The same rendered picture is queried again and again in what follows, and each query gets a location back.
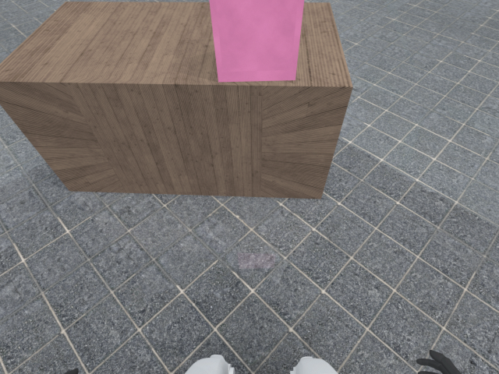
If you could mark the left robot thigh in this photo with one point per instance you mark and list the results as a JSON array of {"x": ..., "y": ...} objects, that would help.
[{"x": 211, "y": 366}]

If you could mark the robot right hand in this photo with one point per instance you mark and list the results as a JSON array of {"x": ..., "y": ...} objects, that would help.
[{"x": 439, "y": 362}]

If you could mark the pedestal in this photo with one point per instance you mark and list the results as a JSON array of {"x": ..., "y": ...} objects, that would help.
[{"x": 124, "y": 97}]

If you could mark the carton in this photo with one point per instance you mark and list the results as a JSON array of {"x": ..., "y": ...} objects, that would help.
[{"x": 256, "y": 40}]

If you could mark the right robot thigh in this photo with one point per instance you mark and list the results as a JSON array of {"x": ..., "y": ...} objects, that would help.
[{"x": 313, "y": 366}]

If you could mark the robot thigh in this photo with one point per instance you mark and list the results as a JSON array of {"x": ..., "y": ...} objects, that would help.
[
  {"x": 313, "y": 366},
  {"x": 211, "y": 366}
]

